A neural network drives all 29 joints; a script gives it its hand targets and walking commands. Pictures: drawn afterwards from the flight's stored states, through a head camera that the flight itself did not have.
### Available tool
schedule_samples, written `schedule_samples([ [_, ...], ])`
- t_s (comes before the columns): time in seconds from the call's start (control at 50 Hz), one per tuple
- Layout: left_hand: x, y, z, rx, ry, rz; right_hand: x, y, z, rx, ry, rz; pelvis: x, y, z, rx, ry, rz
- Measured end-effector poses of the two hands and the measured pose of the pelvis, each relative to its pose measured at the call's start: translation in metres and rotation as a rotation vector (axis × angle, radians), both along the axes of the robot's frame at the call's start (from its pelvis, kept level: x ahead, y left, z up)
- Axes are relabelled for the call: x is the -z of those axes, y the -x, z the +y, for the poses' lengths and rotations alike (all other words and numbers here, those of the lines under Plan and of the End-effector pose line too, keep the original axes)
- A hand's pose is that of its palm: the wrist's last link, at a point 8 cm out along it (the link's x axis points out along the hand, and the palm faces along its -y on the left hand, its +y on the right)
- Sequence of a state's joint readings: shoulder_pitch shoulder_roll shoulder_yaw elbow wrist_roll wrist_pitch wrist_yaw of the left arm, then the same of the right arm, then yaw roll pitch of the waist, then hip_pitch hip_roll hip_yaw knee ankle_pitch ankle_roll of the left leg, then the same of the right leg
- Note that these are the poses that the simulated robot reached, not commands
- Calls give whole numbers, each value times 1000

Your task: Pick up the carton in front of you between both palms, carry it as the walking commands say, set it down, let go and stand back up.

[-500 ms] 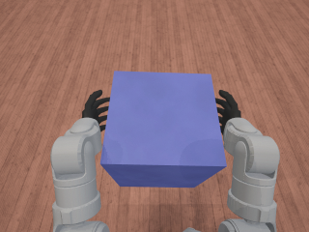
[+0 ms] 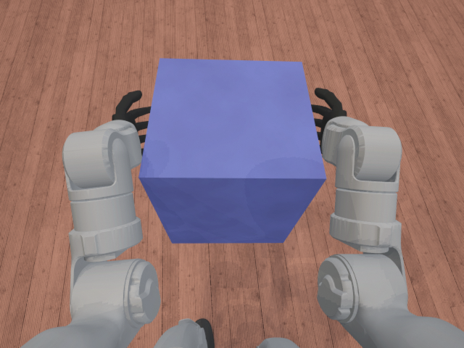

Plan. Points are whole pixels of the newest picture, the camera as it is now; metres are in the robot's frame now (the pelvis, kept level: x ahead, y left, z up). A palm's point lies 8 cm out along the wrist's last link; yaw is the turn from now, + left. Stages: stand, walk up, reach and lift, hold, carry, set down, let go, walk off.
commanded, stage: carry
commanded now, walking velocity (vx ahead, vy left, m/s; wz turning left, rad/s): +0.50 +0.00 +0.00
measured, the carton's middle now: (229, 162) +0.40 -0.01 +0.06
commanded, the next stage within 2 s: none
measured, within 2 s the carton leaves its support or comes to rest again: neither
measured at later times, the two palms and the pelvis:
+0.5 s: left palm out of the picture +0.69 +0.15 +0.20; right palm out of the picture +0.73 -0.15 +0.20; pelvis +0.33 -0.04 +0.05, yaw +2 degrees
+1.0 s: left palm out of the picture +1.03 +0.12 +0.23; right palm out of the picture +1.00 -0.17 +0.23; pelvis +0.63 +0.01 +0.09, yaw +0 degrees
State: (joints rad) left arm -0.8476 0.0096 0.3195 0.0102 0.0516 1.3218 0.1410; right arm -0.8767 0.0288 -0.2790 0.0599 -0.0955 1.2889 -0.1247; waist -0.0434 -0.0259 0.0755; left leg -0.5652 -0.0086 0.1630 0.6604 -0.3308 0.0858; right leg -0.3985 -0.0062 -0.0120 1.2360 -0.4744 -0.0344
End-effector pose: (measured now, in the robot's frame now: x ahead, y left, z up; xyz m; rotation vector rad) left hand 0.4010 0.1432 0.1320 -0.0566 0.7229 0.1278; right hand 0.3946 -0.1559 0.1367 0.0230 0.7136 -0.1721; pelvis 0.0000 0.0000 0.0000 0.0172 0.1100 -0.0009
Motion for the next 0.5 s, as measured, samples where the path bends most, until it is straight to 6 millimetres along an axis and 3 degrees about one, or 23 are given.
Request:
schedule_samples([
  [0.08, 4, -47, -11, 15, 27, 18, 8, -32, -10, 60, -24, 15, -18, -46, 5, 0, 23, 8],
  [0.18, -13, -108, -23, 22, 52, -77, -11, -88, -23, 103, -48, -83, -28, -112, 1, -8, 39, 12],
  [0.34, -49, -217, -23, -30, -38, -163, -44, -230, -24, -25, -43, -162, -20, -237, -28, -23, 46, -19],
  [0.5, -66, -293, 2, -116, -51, -32, -64, -338, 4, -123, -39, -33, -55, -329, -43, -26, 0, -13],
])
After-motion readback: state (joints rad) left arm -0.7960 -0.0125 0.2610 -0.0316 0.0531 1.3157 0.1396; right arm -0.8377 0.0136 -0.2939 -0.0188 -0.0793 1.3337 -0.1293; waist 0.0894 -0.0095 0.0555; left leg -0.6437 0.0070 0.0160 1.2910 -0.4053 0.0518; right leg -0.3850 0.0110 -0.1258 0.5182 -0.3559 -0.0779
